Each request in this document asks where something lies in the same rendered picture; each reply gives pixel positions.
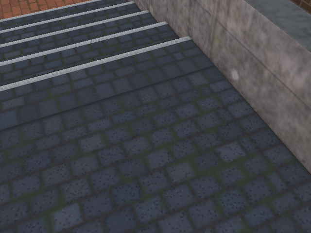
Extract stairs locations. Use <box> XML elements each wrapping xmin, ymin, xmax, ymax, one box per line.
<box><xmin>0</xmin><ymin>0</ymin><xmax>180</xmax><ymax>86</ymax></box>

